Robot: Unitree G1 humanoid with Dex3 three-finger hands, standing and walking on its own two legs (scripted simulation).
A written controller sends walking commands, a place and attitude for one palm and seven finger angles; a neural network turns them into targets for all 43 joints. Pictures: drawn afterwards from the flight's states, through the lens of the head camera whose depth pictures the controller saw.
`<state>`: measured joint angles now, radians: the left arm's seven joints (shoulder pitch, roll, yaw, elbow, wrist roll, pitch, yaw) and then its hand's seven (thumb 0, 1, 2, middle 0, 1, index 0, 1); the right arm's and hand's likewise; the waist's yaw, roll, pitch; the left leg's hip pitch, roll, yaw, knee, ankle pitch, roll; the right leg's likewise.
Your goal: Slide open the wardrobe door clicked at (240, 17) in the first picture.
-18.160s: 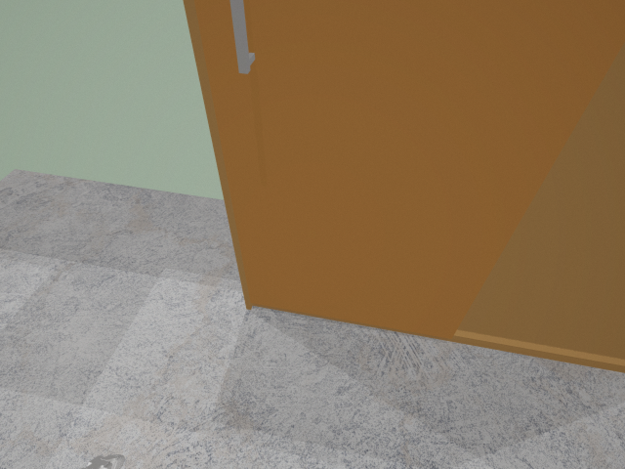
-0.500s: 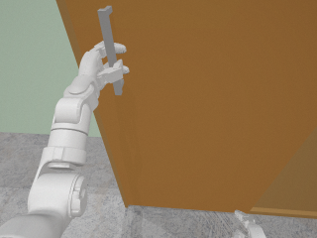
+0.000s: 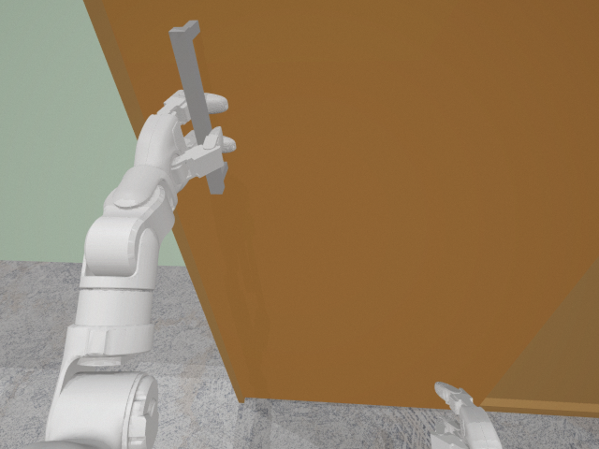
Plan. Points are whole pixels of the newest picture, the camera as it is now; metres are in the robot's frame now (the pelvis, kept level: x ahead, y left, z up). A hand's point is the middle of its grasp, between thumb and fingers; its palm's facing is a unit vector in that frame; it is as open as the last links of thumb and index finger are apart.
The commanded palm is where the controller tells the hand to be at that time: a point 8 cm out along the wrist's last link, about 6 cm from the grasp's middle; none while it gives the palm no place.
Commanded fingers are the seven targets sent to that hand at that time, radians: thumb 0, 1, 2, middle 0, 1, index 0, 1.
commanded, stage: tug the door sideways, standing still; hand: left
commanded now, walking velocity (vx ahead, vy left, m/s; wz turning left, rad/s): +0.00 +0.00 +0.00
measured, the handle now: (205, 115) +0.44 +0.15 +0.27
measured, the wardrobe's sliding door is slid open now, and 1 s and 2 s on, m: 0.00 0.00 0.12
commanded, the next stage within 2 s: step sideways, sliding the door along in 0.56 s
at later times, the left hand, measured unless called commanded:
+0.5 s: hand (219, 150) +0.38 +0.12 +0.25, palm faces +0.06 -1.00 -0.06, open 5.6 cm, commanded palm +0.35 +0.12 +0.25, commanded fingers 0.00 0.90 0.90 -0.45 -1.40 -0.45 -1.40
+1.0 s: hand (227, 152) +0.40 +0.12 +0.24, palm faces +0.20 -0.98 -0.05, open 5.8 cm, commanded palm +0.37 +0.11 +0.25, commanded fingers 0.00 0.90 0.90 -0.45 -1.40 -0.45 -1.40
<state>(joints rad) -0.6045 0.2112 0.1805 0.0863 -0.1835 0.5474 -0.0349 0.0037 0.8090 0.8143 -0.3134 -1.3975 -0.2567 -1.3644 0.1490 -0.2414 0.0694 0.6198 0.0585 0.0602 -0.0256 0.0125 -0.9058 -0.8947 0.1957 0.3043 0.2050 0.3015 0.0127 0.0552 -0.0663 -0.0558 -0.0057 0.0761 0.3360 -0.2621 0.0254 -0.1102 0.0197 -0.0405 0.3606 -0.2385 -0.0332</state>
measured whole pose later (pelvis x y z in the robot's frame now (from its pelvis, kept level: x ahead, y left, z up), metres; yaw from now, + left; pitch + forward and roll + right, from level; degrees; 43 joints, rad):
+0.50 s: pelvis -0.02 +0.00 +0.00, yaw +4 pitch -1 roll +0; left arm -0.86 0.15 0.06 0.39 -0.14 0.50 0.06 0.01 0.80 0.83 -0.35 -1.35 -0.28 -1.40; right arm 0.15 -0.21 0.08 0.68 0.05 0.03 -0.03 0.01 -0.91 -0.89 0.20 0.30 0.21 0.30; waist 0.05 0.03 -0.04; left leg -0.12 -0.03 0.01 0.40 -0.26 0.03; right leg -0.15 -0.01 -0.10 0.42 -0.25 -0.03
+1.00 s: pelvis -0.02 -0.04 -0.01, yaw +4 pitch -2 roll -2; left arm -0.77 0.20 0.06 0.32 -0.12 -0.01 0.14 0.00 0.79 0.87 -0.44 -1.40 -0.23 -1.39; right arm 0.22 -0.17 0.02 0.70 0.04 -0.02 -0.05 0.01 -0.91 -0.89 0.20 0.30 0.21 0.30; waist 0.06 0.06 0.13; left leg -0.15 0.07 -0.03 0.48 -0.30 -0.03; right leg -0.37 0.00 -0.05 0.73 -0.38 -0.02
